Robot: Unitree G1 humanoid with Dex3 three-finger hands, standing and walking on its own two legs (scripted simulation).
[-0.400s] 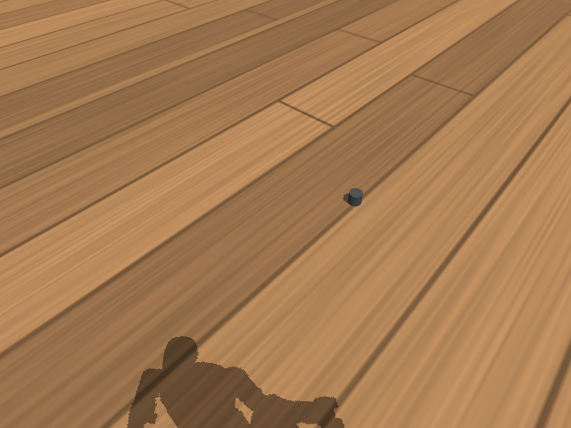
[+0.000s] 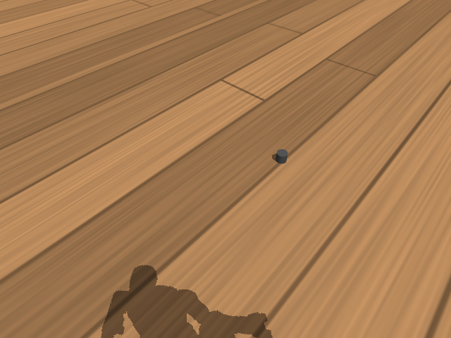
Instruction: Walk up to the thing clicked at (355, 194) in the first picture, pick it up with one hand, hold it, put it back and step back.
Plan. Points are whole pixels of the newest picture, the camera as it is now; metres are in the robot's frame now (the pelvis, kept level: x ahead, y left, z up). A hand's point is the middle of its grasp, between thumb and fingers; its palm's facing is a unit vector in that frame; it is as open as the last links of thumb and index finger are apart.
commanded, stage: stand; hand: left
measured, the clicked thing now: (281, 156) +1.28 -0.32 -0.75
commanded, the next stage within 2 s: walk up in 0.72 s
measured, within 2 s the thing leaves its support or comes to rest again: neither
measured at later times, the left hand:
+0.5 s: hand out of the picture +0.08 +0.25 -0.16, palm faces -0.01 -0.94 -0.34, open 7.4 cm
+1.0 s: hand out of the picture +0.15 +0.23 -0.14, palm faces -0.18 -0.90 -0.39, open 7.4 cm
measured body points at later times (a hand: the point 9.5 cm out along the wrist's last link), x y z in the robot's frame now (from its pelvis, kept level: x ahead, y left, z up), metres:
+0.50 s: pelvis +0.00 +0.00 +0.00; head +0.01 +0.00 +0.45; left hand +0.08 +0.30 -0.13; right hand +0.08 -0.30 -0.13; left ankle +0.00 +0.12 -0.75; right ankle +0.00 -0.12 -0.75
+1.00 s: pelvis +0.04 -0.05 -0.02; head +0.04 -0.07 +0.43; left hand +0.16 +0.28 -0.11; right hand +0.05 -0.40 -0.13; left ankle +0.00 +0.12 -0.75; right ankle +0.11 -0.21 -0.73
